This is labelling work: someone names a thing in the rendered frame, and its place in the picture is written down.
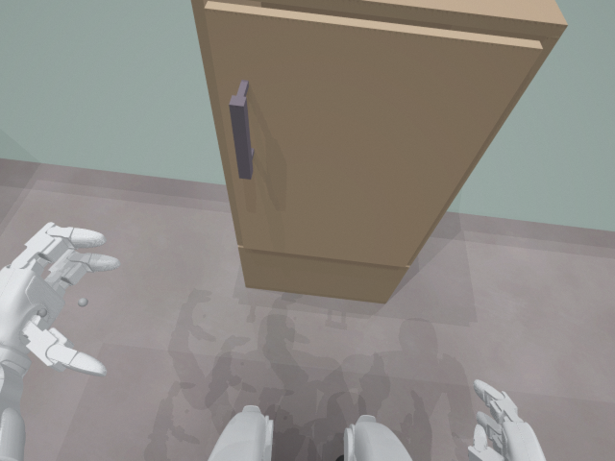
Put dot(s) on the robot left shin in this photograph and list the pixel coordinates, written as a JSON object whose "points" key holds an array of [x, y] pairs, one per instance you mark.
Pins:
{"points": [[251, 408]]}

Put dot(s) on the robot shin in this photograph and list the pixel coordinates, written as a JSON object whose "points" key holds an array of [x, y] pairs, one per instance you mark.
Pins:
{"points": [[366, 418], [251, 408]]}

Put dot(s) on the left robot forearm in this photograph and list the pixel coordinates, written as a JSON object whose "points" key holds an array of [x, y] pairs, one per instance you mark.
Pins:
{"points": [[14, 365]]}

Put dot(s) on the cupboard door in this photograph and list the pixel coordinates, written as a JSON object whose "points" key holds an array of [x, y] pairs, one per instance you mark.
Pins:
{"points": [[361, 129]]}

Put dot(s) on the robot right shin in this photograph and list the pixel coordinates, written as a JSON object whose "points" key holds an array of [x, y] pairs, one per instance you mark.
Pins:
{"points": [[366, 418]]}

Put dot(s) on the handle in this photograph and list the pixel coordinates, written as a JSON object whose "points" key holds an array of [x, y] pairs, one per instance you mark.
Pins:
{"points": [[240, 123]]}

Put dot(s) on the robot right hand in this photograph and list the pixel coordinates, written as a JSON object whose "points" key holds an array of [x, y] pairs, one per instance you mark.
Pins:
{"points": [[513, 439]]}

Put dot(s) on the robot left hand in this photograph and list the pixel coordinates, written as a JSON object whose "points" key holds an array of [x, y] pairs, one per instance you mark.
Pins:
{"points": [[23, 292]]}

